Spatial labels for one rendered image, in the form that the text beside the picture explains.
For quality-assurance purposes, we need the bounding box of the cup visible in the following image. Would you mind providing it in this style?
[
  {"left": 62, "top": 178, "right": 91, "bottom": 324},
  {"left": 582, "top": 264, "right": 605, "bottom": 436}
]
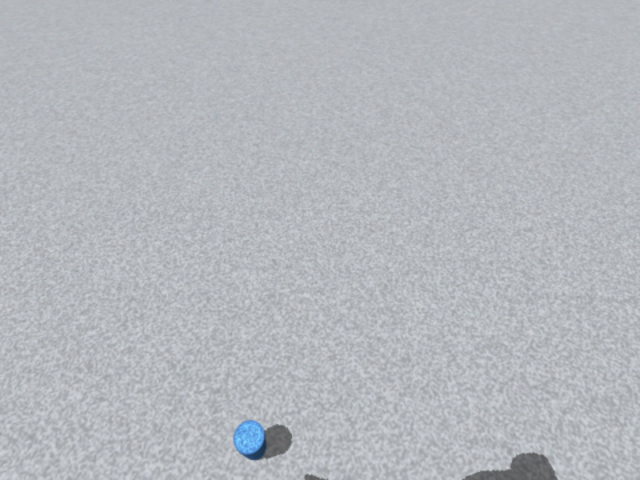
[{"left": 233, "top": 420, "right": 266, "bottom": 460}]

